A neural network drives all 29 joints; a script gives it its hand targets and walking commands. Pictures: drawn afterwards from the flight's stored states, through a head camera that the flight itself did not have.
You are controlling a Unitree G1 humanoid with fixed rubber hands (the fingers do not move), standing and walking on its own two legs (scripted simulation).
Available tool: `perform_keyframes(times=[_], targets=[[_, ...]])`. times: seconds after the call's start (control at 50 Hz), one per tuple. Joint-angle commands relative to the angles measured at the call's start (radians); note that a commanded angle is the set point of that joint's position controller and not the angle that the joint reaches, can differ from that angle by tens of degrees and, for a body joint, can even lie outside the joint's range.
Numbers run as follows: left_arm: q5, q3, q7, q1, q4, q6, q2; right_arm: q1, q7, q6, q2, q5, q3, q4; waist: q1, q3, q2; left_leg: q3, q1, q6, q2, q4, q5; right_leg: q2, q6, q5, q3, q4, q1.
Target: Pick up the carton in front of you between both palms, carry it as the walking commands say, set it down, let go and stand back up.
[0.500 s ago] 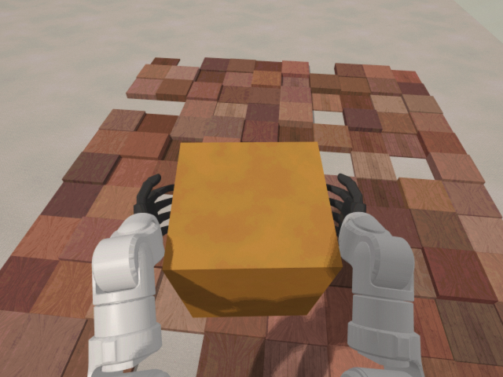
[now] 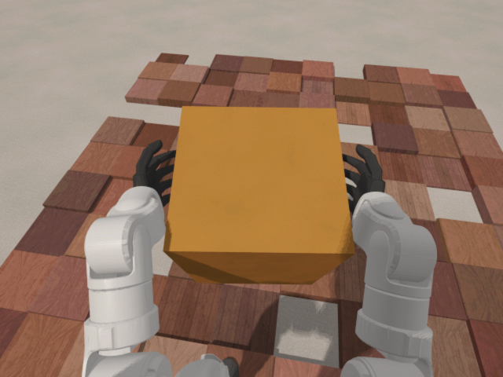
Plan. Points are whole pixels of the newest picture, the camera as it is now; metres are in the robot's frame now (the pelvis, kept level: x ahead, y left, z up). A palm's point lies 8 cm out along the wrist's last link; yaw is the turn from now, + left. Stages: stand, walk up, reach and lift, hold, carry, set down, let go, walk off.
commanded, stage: carry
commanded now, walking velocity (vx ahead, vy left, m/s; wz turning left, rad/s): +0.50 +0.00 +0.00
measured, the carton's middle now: (256, 208) +0.36 +0.01 +0.08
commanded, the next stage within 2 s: none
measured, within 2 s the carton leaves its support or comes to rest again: neither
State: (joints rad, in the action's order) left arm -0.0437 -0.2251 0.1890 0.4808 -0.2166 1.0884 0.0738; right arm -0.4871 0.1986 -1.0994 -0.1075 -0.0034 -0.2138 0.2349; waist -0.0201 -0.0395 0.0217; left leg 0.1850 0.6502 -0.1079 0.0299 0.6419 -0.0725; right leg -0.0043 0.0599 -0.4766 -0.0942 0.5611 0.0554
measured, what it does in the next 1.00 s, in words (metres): walks ahead: right foot 0.05 m lower, then left foot 0.05 m higher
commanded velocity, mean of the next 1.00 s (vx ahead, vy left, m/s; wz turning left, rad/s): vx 0.50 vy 0.00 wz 0.00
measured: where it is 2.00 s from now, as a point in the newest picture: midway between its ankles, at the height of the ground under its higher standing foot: (267, 164)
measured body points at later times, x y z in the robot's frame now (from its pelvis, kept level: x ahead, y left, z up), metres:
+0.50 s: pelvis +0.34 -0.07 +0.00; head +0.32 -0.08 +0.45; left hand +0.63 +0.09 +0.12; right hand +0.64 -0.21 +0.11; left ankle +0.16 +0.07 -0.67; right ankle +0.40 -0.15 -0.74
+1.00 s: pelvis +0.65 -0.06 +0.00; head +0.67 -0.07 +0.44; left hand +0.99 +0.08 +0.06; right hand +0.98 -0.23 +0.07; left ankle +0.77 +0.02 -0.70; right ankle +0.44 -0.16 -0.64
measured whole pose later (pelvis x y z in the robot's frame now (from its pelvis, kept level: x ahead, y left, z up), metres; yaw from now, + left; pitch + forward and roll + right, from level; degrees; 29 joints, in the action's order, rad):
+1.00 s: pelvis +0.65 -0.06 +0.00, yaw +0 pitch +4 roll +4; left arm 0.01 -0.26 0.15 0.38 -0.06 1.06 0.08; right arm -0.45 0.17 -1.05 -0.15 -0.06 -0.21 0.00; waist 0.08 -0.02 0.06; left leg 0.21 0.61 -0.11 0.04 0.72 -0.37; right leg -0.08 -0.01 -0.31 -0.02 1.12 0.24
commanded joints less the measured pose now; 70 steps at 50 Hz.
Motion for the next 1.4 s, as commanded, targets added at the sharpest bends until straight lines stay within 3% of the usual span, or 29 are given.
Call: perform_keyframes(times=[0.0,0.02,0.08,0.18,0.26,0.34,0.42,0.44,0.46,0.48,0.5,0.56,0.62,0.82,0.88,0.9,0.92,0.94,0.96,0.98,1.0,1.1,1.14,1.16,1.18,1.2,1.24,1.3,1.38], targets=[[-0.187,0.574,-0.031,0.545,-0.109,0.033,0.61,-0.511,0.004,-0.023,-0.548,0.152,0.532,0.042,0.125,-0.638,-0.257,-0.735,-0.983,-0.258,-0.383,-0.175,0.005,0.092,-0.065,0.22,0.033,0.77,0.521],[-0.188,0.571,-0.028,0.577,-0.109,0.042,0.605,-0.475,0.0,-0.032,-0.579,0.163,0.538,0.018,0.112,-0.631,-0.275,-0.81,-0.995,-0.274,-0.358,-0.216,0.082,0.094,-0.032,0.003,0.147,0.93,0.635],[-0.128,0.515,-0.025,0.58,-0.068,0.045,0.668,-0.618,-0.039,-0.032,-0.695,0.243,0.623,0.077,0.108,-0.464,-0.04,-0.568,-0.784,-0.174,-0.323,-0.217,0.184,-0.02,-0.006,0.082,0.163,0.77,0.697],[-0.023,0.522,-0.049,0.425,0.017,0.045,0.747,-0.567,-0.099,-0.025,-0.829,0.277,0.692,0.025,0.081,-0.399,-0.091,-0.379,-0.644,-0.132,-0.285,-0.308,0.144,-0.046,-0.04,0.107,0.095,0.314,0.574],[-0.031,0.601,-0.092,0.344,-0.001,0.04,0.848,-0.431,-0.136,-0.024,-0.884,0.243,0.708,-0.004,0.061,-0.354,-0.145,-0.211,-0.592,-0.054,-0.235,-0.339,0.187,-0.028,-0.077,0.432,0.012,0.003,0.422],[-0.116,0.705,-0.14,0.271,-0.102,0.042,0.915,-0.275,-0.146,-0.02,-0.882,0.199,0.724,0.06,0.051,-0.29,-0.146,-0.167,-0.648,-0.003,-0.236,-0.308,0.12,-0.06,-0.088,0.622,0.024,-0.173,0.38],[-0.182,0.734,-0.151,0.174,-0.202,0.064,0.854,-0.113,-0.131,-0.042,-0.85,0.176,0.719,0.139,0.031,-0.328,-0.065,-0.063,-0.598,0.059,-0.153,0.067,0.226,-0.005,-0.073,0.576,-0.117,-0.275,0.069],[-0.185,0.731,-0.147,0.142,-0.219,0.071,0.826,-0.098,-0.124,-0.052,-0.81,0.176,0.713,0.163,0.012,-0.371,0.001,-0.044,-0.441,0.091,-0.134,0.258,0.015,-0.08,-0.083,0.551,-0.052,-0.204,-0.113],[-0.188,0.716,-0.136,0.104,-0.226,0.081,0.777,-0.102,-0.114,-0.067,-0.776,0.182,0.711,0.193,0.013,-0.36,0.183,-0.042,-0.223,0.113,-0.087,0.45,-0.362,-0.286,-0.09,0.873,0.204,-0.088,-0.241],[-0.184,0.708,-0.123,0.132,-0.252,0.088,0.734,-0.106,-0.101,-0.085,-0.753,0.197,0.713,0.211,0.006,-0.396,0.266,-0.099,0.065,0.128,-0.022,0.635,-0.488,-0.416,0.063,0.885,0.456,-0.083,-0.456],[-0.205,0.708,-0.118,0.127,-0.291,0.089,0.742,-0.12,-0.095,-0.09,-0.734,0.214,0.725,0.282,-0.017,-0.402,0.271,-0.127,0.205,0.112,-0.047,0.712,-0.483,-0.454,0.15,0.619,0.566,-0.171,-0.436],[-0.247,0.729,-0.123,0.204,-0.378,0.09,0.786,-0.203,-0.089,-0.085,-0.779,0.244,0.75,0.35,-0.016,-0.328,0.072,-0.151,0.168,0.087,-0.131,0.672,-0.345,-0.358,0.11,0.547,0.384,-0.239,-0.21],[-0.243,0.727,-0.12,0.173,-0.36,0.087,0.742,-0.158,-0.078,-0.081,-0.743,0.227,0.74,0.327,-0.003,-0.326,0.102,-0.132,0.184,0.088,-0.14,0.661,-0.22,-0.288,0.092,0.537,0.23,-0.265,-0.152],[-0.109,0.587,-0.052,0.306,-0.028,0.037,0.577,-0.304,-0.021,-0.039,-0.57,0.099,0.572,0.008,-0.036,-0.119,0.098,0.026,0.137,0.028,-0.068,0.1,0.004,-0.204,0.115,0.859,0.051,-0.306,-0.113],[-0.097,0.568,-0.043,0.398,0.047,-0.004,0.647,-0.361,-0.018,0.001,-0.617,0.084,0.528,-0.097,0.043,-0.232,0.163,0.082,-0.216,-0.021,0.042,0.053,-0.16,-0.223,0.068,1.278,-0.03,-0.108,-0.085],[-0.096,0.569,-0.048,0.416,0.058,-0.019,0.688,-0.411,-0.018,0.022,-0.644,0.083,0.53,-0.122,0.059,-0.333,0.054,0.087,-0.441,-0.038,0.064,0.027,-0.132,-0.166,0.011,1.341,-0.046,0.104,-0.005],[-0.094,0.573,-0.052,0.455,0.039,-0.04,0.704,-0.415,-0.023,0.043,-0.697,0.095,0.547,-0.144,0.117,-0.454,-0.005,-0.052,-0.772,-0.09,0.016,-0.011,-0.091,-0.135,-0.053,1.215,-0.04,0.345,0.243],[-0.093,0.577,-0.057,0.498,0.024,-0.054,0.731,-0.4,-0.032,0.065,-0.75,0.103,0.562,-0.164,0.199,-0.549,-0.231,-0.403,-0.959,-0.21,-0.153,-0.201,-0.165,0.027,-0.11,0.688,-0.061,0.786,0.484],[-0.093,0.584,-0.057,0.523,0.028,-0.072,0.761,-0.409,-0.043,0.079,-0.787,0.119,0.573,-0.177,0.148,-0.616,-0.309,-0.613,-1.009,-0.261,-0.321,-0.187,0.082,0.059,-0.106,0.018,0.098,1.014,0.597],[-0.083,0.564,-0.053,0.501,0.057,-0.089,0.782,-0.416,-0.053,0.095,-0.819,0.155,0.612,-0.156,0.15,-0.592,-0.142,-0.582,-0.947,-0.254,-0.304,-0.15,0.13,0.018,-0.06,0.003,0.182,1.04,0.652],[-0.056,0.531,-0.053,0.476,0.089,-0.103,0.796,-0.5,-0.061,0.115,-0.856,0.187,0.651,-0.125,0.133,-0.547,-0.081,-0.599,-0.869,-0.219,-0.327,-0.167,0.082,-0.006,-0.045,-0.004,0.186,1.031,0.681],[0.002,0.516,-0.048,0.45,0.135,-0.142,0.773,-0.635,-0.093,0.163,-0.902,0.262,0.724,-0.088,0.113,-0.389,-0.084,-0.37,-0.657,-0.123,-0.272,-0.212,-0.051,-0.001,-0.047,-0.252,0.117,0.252,0.545],[0.003,0.531,-0.049,0.436,0.125,-0.146,0.778,-0.593,-0.096,0.167,-0.89,0.261,0.715,-0.111,0.074,-0.424,-0.211,-0.295,-0.545,-0.117,-0.26,-0.22,0.044,0.044,-0.043,-0.015,0.008,0.073,0.333],[0.0,0.537,-0.049,0.443,0.106,-0.149,0.775,-0.58,-0.095,0.166,-0.879,0.264,0.716,-0.11,0.013,-0.457,-0.215,-0.218,-0.438,-0.084,-0.236,-0.164,0.036,0.041,-0.039,0.207,-0.046,0.003,0.131],[-0.007,0.54,-0.05,0.441,0.094,-0.149,0.766,-0.558,-0.094,0.161,-0.874,0.262,0.718,-0.098,-0.011,-0.464,-0.17,-0.166,-0.367,-0.064,-0.215,-0.109,-0.047,0.002,-0.029,0.423,-0.013,-0.109,0.015],[-0.023,0.547,-0.053,0.439,0.081,-0.147,0.771,-0.567,-0.091,0.156,-0.864,0.253,0.709,-0.087,-0.047,-0.465,-0.093,-0.103,-0.305,-0.04,-0.154,-0.018,-0.105,0.022,-0.031,0.4,-0.015,-0.175,-0.086],[-0.032,0.577,-0.049,0.498,0.06,-0.146,0.758,-0.615,-0.09,0.137,-0.825,0.226,0.684,-0.047,-0.06,-0.405,0.243,-0.084,0.033,0.07,-0.021,0.244,-0.357,-0.256,0.155,0.408,0.498,-0.223,-0.294],[-0.146,0.656,-0.062,0.579,-0.032,-0.115,0.761,-0.561,-0.054,0.111,-0.727,0.168,0.605,-0.047,-0.099,-0.335,0.047,-0.158,0.306,0.066,-0.028,0.327,-0.408,-0.29,0.18,0.602,0.516,-0.159,-0.456],[-0.262,0.69,-0.069,0.636,-0.089,-0.068,0.721,-0.468,0.001,0.061,-0.598,0.074,0.5,-0.029,-0.111,-0.312,0.098,-0.119,0.188,0.083,-0.003,0.155,-0.276,-0.254,0.126,0.961,0.421,-0.199,-0.392]])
